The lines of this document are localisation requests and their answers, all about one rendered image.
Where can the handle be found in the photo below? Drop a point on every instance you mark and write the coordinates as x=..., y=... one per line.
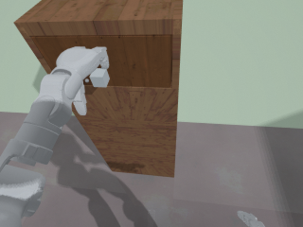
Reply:
x=100, y=78

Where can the drawer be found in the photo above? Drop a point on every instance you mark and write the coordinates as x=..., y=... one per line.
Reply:
x=139, y=60

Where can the robot right hand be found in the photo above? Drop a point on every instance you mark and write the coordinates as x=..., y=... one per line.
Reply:
x=249, y=219

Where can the robot left upper arm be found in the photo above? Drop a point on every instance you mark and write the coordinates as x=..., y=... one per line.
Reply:
x=20, y=194

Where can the cabinet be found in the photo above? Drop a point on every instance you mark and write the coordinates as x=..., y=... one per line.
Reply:
x=134, y=128

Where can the robot left hand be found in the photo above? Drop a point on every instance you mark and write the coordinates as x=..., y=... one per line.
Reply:
x=84, y=61

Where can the robot left forearm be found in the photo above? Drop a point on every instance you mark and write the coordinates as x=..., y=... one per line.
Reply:
x=48, y=113

